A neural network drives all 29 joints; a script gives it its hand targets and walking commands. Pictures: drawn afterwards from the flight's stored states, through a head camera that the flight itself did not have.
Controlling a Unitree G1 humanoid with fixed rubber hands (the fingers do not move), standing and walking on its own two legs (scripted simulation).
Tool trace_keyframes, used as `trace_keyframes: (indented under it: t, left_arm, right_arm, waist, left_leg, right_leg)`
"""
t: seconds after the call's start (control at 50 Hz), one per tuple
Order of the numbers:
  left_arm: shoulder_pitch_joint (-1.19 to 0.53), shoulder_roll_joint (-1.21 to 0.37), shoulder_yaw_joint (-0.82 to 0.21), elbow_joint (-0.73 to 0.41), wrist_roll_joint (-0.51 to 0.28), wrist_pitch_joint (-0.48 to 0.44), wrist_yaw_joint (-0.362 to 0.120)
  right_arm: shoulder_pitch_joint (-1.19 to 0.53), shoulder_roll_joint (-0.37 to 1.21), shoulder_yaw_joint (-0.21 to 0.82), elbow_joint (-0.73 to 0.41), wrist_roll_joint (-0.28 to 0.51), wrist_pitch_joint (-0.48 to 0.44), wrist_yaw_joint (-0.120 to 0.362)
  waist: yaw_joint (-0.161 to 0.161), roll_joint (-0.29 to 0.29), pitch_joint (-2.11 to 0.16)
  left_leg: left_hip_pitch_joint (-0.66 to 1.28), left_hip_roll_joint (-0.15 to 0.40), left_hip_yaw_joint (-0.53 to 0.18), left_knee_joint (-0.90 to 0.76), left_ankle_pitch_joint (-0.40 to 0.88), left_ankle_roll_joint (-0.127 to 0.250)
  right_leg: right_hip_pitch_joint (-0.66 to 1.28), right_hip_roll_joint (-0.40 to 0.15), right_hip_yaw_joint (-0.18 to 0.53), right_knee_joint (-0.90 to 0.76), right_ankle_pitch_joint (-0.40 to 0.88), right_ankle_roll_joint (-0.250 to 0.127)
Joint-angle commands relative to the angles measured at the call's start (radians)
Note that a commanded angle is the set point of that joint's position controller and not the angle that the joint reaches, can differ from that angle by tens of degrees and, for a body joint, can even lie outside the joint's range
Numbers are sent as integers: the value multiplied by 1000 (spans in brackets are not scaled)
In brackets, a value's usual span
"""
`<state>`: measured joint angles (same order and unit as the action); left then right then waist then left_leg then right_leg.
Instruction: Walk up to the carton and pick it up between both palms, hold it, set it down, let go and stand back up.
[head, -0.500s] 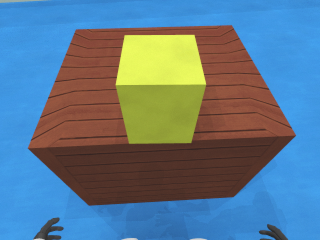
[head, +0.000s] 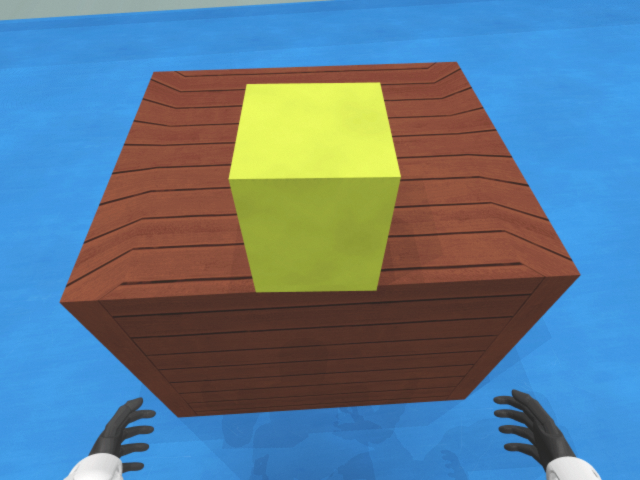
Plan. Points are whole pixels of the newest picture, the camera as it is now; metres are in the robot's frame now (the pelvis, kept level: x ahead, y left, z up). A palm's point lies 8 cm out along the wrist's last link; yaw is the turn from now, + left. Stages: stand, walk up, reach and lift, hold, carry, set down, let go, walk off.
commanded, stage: reach and lift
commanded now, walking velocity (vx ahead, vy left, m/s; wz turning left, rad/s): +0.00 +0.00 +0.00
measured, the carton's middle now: (314, 192) +0.52 +0.02 +0.04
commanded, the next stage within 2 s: none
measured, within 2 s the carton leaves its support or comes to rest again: neither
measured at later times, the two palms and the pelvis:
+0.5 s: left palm (127, 448) +0.17 +0.23 -0.03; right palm (543, 443) +0.17 -0.25 -0.03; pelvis -0.01 -0.01 +0.01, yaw +0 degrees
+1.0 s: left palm (141, 406) +0.20 +0.21 +0.01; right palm (521, 396) +0.21 -0.21 +0.02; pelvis +0.02 -0.01 +0.01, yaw +0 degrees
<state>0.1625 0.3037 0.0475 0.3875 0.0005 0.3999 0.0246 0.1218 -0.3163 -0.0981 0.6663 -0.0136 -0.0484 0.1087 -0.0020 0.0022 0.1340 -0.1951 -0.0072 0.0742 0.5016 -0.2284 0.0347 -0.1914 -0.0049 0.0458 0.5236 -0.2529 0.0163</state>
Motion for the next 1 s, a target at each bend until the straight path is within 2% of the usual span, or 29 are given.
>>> trace_keyframes:
  t: [0.0, 0.02, 0.04, 0.06, 0.08, 0.14, 0.16, 0.2, 0.22, 0.24, 0.28, 0.32, 0.34, 0.38, 0.4, 0.42, 0.44, 0.46, 0.5, 0.52, 0.54, 0.56, 0.62, 0.66, 0.7, 0.72, 0.88, 0.92, 0.98]
  left_arm:
    - [-6, 102, 65, -193, -7, -106, 18]
    - [-6, 106, 74, -191, -14, -114, 19]
    - [3, 95, 48, -246, -30, -129, 26]
    - [3, 81, 52, -225, -33, -140, 29]
    - [10, 84, 41, -219, -41, -152, 27]
    - [22, 71, 41, -219, -70, -179, 30]
    - [15, 85, 27, -204, -81, -186, 27]
    - [9, 76, 34, -260, -92, -211, 37]
    - [19, 66, 20, -294, -101, -222, 47]
    - [24, 55, 19, -267, -114, -225, 48]
    - [36, 41, 13, -267, -123, -236, 56]
    - [40, 56, 10, -278, -143, -250, 53]
    - [37, 56, 14, -293, -156, -260, 56]
    - [38, 43, 5, -310, -160, -268, 60]
    - [26, 44, 3, -341, -165, -283, 71]
    - [26, 42, 2, -332, -158, -286, 72]
    - [38, 31, 3, -316, -165, -289, 68]
    - [58, 33, -4, -344, -180, -297, 70]
    - [79, 29, -1, -358, -178, -320, 67]
    - [92, 30, -3, -376, -181, -327, 69]
    - [97, 21, -8, -397, -182, -339, 73]
    - [116, 24, 3, -383, -183, -347, 68]
    - [126, 25, 3, -385, -184, -372, 64]
    - [129, 16, -33, -466, -209, -405, 69]
    - [141, 20, -27, -453, -223, -420, 68]
    - [156, 21, -34, -468, -224, -434, 67]
    - [177, 0, -19, -501, -209, -460, 64]
    - [183, -4, -39, -576, -219, -472, 65]
    - [156, -18, -58, -579, -234, -477, 69]
  right_arm:
    - [134, -71, -30, -237, 37, -22, -27]
    - [127, -57, -13, -253, 39, -18, -27]
    - [144, -61, -34, -283, 36, -24, -28]
    - [142, -48, -26, -271, 32, -20, -28]
    - [149, -40, -29, -297, 31, -20, -31]
    - [138, -3, -27, -387, 24, -20, -46]
    - [138, -14, -40, -417, 22, -19, -54]
    - [136, -10, -40, -447, 26, -24, -54]
    - [148, -2, -49, -485, 25, -23, -57]
    - [134, 2, -63, -474, 26, -21, -58]
    - [140, 0, -45, -517, 33, -24, -54]
    - [149, 25, -18, -532, 53, -19, -61]
    - [150, 28, -19, -539, 47, -12, -59]
    - [147, 34, -26, -545, 60, -9, -61]
    - [121, 41, -21, -566, 75, -17, -57]
    - [150, 44, -14, -551, 77, -10, -58]
    - [142, 34, -15, -543, 84, -10, -57]
    - [146, 34, -12, -570, 96, -13, -55]
    - [198, 38, 6, -574, 109, -13, -61]
    - [183, 48, 25, -620, 121, -25, -61]
    - [199, 61, 16, -618, 133, -36, -64]
    - [212, 60, 39, -641, 133, -45, -64]
    - [222, 50, 34, -650, 149, -61, -70]
    - [226, 69, 27, -712, 160, -84, -80]
    - [223, 65, 37, -725, 172, -89, -79]
    - [248, 73, 47, -737, 178, -101, -86]
    - [270, 64, 83, -787, 219, -104, -95]
    - [277, 62, 70, -853, 220, -111, -103]
    - [248, 63, 77, -872, 233, -103, -101]
  waist:
    - [11, -60, -258]
    - [24, -75, -256]
    - [8, -52, -271]
    - [25, -40, -240]
    - [11, -77, -230]
    - [39, -96, -224]
    - [25, -121, -211]
    - [38, -74, -232]
    - [40, -32, -244]
    - [22, -57, -228]
    - [56, -60, -208]
    - [57, -99, -230]
    - [66, -94, -226]
    - [49, -69, -193]
    - [69, -50, -227]
    - [51, -42, -182]
    - [60, -45, -210]
    - [70, -53, -232]
    - [61, -76, -255]
    - [72, -65, -256]
    - [63, -44, -278]
    - [85, -79, -278]
    - [78, -62, -277]
    - [57, -68, -320]
    - [78, -74, -327]
    - [74, -53, -340]
    - [102, -52, -311]
    - [93, -47, -331]
    - [91, -65, -302]
  left_leg:
    - [193, 10, 23, -168, 107, -41]
    - [200, 10, 21, -175, 128, -36]
    - [192, 18, 20, -191, 114, -43]
    - [181, 20, 22, -206, 75, -42]
    - [190, 21, 11, -212, 74, -33]
    - [161, 8, 30, -222, 15, -29]
    - [155, 11, 28, -228, -6, -25]
    - [128, 19, 18, -236, -44, -17]
    - [83, 36, 19, -265, -62, -24]
    - [105, 27, 14, -256, -33, -24]
    - [89, 36, 19, -282, -78, -22]
    - [176, 14, 18, -239, -63, -24]
    - [147, 24, 19, -259, -43, -24]
    - [150, 24, 26, -268, -65, -29]
    - [134, 30, 8, -273, -71, -25]
    - [127, 28, 11, -270, -63, -27]
    - [155, 21, 12, -266, -62, -29]
    - [156, 32, 4, -266, -51, -33]
    - [185, 25, 4, -249, 33, -31]
    - [196, 18, 1, -242, 66, -35]
    - [213, 8, 1, -229, 105, -42]
    - [224, 4, 5, -220, 160, -37]
    - [246, -1, 1, -213, 200, -44]
    - [270, 2, -13, -189, 249, -54]
    - [290, 1, -8, -198, 268, -51]
    - [291, -6, -9, -184, 313, -60]
    - [314, 10, -10, -181, 354, -70]
    - [318, 9, -16, -176, 415, -78]
    - [286, 20, -18, -191, 336, -66]
  right_leg:
    - [45, 30, -79, -205, 151, -36]
    - [34, 29, -75, -215, 149, -40]
    - [62, 35, -82, -206, 167, -39]
    - [50, 31, -70, -214, 120, -42]
    - [60, 39, -77, -219, 130, -36]
    - [34, 20, -64, -240, 42, -38]
    - [38, 27, -73, -239, 28, -31]
    - [52, 19, -58, -236, -6, -45]
    - [106, 35, -76, -209, 13, -35]
    - [84, 29, -70, -220, 31, -30]
    - [59, 36, -76, -229, -32, -36]
    - [-3, 7, -53, -257, -72, -54]
    - [25, 26, -56, -244, -47, -36]
    - [24, 25, -57, -253, -57, -31]
    - [38, 29, -64, -237, -48, -40]
    - [40, 21, -47, -247, -42, -35]
    - [28, 18, -44, -257, -51, -41]
    - [45, 25, -52, -253, -45, -43]
    - [50, 20, -35, -255, 23, -38]
    - [50, 22, -33, -258, 44, -41]
    - [36, 22, -27, -259, 70, -40]
    - [47, 18, -20, -267, 101, -37]
    - [45, 22, -23, -271, 133, -37]
    - [46, 35, -24, -265, 166, -39]
    - [29, 35, -22, -275, 159, -38]
    - [38, 38, -24, -265, 196, -33]
    - [41, 44, -20, -279, 194, -41]
    - [41, 57, -21, -279, 231, -49]
    - [16, 52, -23, -277, 159, -49]
